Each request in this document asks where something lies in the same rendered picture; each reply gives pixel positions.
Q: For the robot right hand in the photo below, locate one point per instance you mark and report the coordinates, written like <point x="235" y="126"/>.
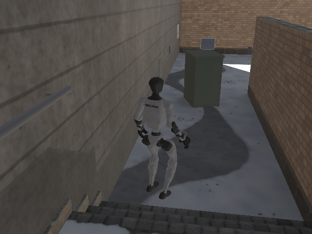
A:
<point x="186" y="142"/>

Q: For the humanoid robot head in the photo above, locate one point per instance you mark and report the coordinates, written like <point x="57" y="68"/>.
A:
<point x="156" y="85"/>

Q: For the robot left hand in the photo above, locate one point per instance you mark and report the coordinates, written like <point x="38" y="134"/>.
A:
<point x="142" y="131"/>

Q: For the right robot foot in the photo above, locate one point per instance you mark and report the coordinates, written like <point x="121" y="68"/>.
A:
<point x="163" y="195"/>

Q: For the robot left forearm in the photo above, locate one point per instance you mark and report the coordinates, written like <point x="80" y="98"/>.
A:
<point x="139" y="124"/>

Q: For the robot right upper arm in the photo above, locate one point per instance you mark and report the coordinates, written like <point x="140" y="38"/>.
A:
<point x="169" y="105"/>

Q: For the robot right forearm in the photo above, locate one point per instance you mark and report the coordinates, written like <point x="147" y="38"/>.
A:
<point x="177" y="132"/>

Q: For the robot left upper arm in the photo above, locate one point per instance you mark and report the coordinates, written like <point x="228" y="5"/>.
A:
<point x="139" y="109"/>

